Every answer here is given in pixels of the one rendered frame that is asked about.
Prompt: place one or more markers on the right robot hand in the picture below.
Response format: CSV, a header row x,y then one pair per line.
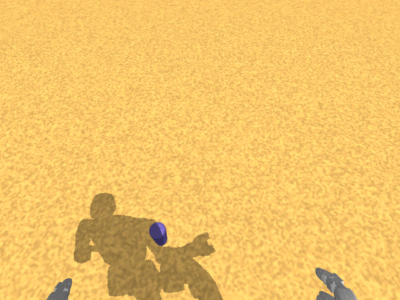
x,y
335,284

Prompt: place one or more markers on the left robot hand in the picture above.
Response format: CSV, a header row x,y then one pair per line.
x,y
61,291

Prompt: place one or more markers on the cup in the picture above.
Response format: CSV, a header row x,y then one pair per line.
x,y
158,233

